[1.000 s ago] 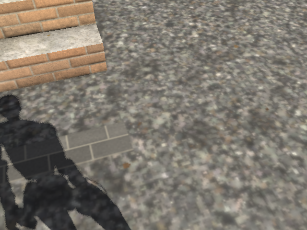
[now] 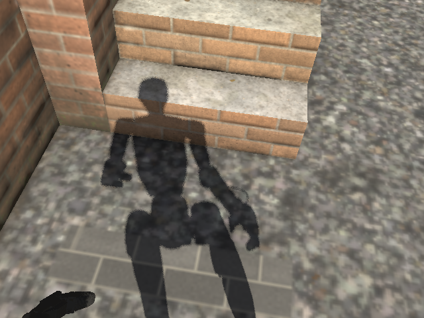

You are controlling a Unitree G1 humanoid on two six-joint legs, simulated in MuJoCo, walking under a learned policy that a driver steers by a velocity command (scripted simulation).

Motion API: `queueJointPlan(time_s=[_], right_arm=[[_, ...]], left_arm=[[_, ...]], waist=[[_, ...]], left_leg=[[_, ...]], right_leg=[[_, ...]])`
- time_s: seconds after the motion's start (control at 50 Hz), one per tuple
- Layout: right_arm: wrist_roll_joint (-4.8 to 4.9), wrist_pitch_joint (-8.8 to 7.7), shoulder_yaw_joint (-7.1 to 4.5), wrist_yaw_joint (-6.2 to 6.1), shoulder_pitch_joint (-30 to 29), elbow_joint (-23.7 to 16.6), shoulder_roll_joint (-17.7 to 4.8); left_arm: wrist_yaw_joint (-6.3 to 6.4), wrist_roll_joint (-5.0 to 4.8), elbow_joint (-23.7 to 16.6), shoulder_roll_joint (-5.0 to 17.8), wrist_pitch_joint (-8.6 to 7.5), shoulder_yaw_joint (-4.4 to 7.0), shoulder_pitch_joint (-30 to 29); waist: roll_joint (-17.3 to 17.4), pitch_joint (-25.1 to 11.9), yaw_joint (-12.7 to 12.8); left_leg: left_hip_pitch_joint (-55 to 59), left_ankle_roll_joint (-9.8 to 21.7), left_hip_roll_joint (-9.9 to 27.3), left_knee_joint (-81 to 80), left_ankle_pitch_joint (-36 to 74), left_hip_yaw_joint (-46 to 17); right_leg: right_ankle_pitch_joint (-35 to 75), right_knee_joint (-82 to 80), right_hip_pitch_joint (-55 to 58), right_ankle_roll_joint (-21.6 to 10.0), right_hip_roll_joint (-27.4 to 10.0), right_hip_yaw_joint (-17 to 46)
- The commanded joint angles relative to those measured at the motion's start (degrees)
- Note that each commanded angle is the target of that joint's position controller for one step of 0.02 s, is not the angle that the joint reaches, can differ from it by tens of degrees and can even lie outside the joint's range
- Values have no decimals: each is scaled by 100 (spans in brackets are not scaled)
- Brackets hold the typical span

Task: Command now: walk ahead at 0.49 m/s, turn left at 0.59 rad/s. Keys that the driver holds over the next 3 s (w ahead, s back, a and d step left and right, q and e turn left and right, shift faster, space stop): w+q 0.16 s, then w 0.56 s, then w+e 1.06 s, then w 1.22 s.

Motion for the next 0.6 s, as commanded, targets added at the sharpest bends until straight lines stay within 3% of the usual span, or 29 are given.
queueJointPlan(time_s=[0.02,0.1,0.12,0.14,0.16,0.18,0.2,0.22,0.24,0.26,0.3,0.34,0.4,0.44,0.48,0.54,0.6], right_arm=[[42,-27,-221,-74,263,-259,-901],[24,103,-243,-151,238,-289,-937],[12,132,-244,-152,133,-331,-929],[-7,136,-198,-127,-40,-418,-818],[-104,109,-89,-86,-213,-594,-570],[25,41,44,-55,768,-624,-144],[105,11,-10,-63,906,-485,-624],[111,31,-97,-58,332,-500,-950],[40,41,-88,-69,-72,-587,-894],[-44,17,-91,-56,-365,-676,-783],[-22,39,-74,-10,-297,-696,-551],[-47,70,-25,10,-295,-705,-370],[-126,21,57,27,-837,-894,-270],[-106,-33,98,65,-1230,-980,-230],[-74,-69,104,102,-1611,-1064,-251],[-7,-104,64,138,-2075,-1262,-433],[-1,-155,7,185,-2038,-1332,-601]], left_arm=[[-92,-62,-608,338,-130,46,-735],[-191,-80,-706,566,-246,133,-659],[-174,-81,-630,640,-270,180,-288],[-133,-46,-488,806,-294,270,404],[-70,28,-401,1141,-284,362,1423],[-72,63,-198,1463,-197,469,2077],[-95,-56,-199,931,-160,366,2074],[-80,-88,-241,580,-122,276,1808],[-94,-60,-246,514,-74,232,1503],[-123,-41,-187,466,-56,205,1335],[-171,-4,-101,358,-79,165,1211],[-211,-80,20,424,-119,190,1277],[-193,-119,158,704,-100,264,1403],[-164,-157,231,800,-42,276,1503],[-158,-194,322,886,9,276,1685],[-143,-237,489,982,79,272,1978],[-104,-260,589,1114,174,289,1965]], waist=[[720,75,-96],[893,-23,66],[998,-161,259],[955,-592,622],[538,-1474,1083],[-1394,-2394,754],[-1266,-2137,784],[-527,-1216,897],[64,-634,791],[205,-187,669],[-90,-48,399],[-201,-59,328],[-111,-14,427],[-125,29,565],[-179,83,712],[-292,200,832],[-355,184,623]], left_leg=[[-214,627,1366,-323,1113,-1233],[416,526,1593,335,1506,-1816],[388,461,1506,599,1966,-1841],[173,297,1204,1303,2479,-1652],[-643,76,874,2842,1892,-1229],[-2786,-348,38,4678,-1229,-529],[-3569,-388,427,5589,-1883,-632],[-3797,-436,627,5854,-1352,-576],[-3641,-475,823,5743,-901,-324],[-3538,-486,952,5429,-662,-251],[-3093,-465,1172,4941,-489,-75],[-2989,-503,1247,4456,-399,148],[-3077,-567,1401,3438,258,324],[-2893,-558,1362,2645,851,448],[-2624,-570,1238,2043,1244,585],[-2485,-495,1141,1529,1086,640],[-2046,-258,1010,1073,731,744]], right_leg=[[255,-684,526,-21,382,-234],[-579,-1121,968,-248,527,-151],[-741,-1262,1522,-365,591,-256],[-599,-1434,2617,-586,466,-242],[-663,-1201,4315,-1010,-444,538],[-1567,-1420,6554,-1984,-1775,3048],[-2730,-1826,6393,-1940,-2015,3969],[-2759,-1977,5578,-1669,-1756,3156],[-2132,-2106,4710,-1505,-1485,2380],[-1489,-2287,4008,-1474,-1227,1890],[-978,-2597,3355,-1403,-850,1181],[-446,-2776,3158,-1514,-766,774],[28,-2936,3154,-1571,-786,393],[-29,-2953,3137,-1444,-673,98],[-172,-2898,3129,-1343,-616,-84],[-523,-2755,3435,-1232,-826,25],[-201,-2380,3740,-1068,-1013,89]])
